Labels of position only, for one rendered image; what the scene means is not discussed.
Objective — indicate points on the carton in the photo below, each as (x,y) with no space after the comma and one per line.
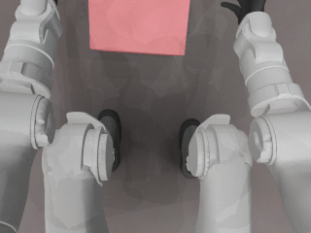
(139,26)

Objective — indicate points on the left robot upper arm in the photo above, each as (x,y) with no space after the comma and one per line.
(27,123)

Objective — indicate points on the robot left forearm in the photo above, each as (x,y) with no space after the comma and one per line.
(29,56)

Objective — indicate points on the left robot foot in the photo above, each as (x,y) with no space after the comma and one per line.
(112,122)

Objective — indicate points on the right robot upper arm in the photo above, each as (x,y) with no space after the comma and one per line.
(282,141)

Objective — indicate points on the right robot shin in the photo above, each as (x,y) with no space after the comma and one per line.
(223,119)

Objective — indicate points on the robot right hand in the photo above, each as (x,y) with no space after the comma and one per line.
(246,7)

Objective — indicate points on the robot right forearm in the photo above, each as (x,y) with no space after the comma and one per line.
(263,67)

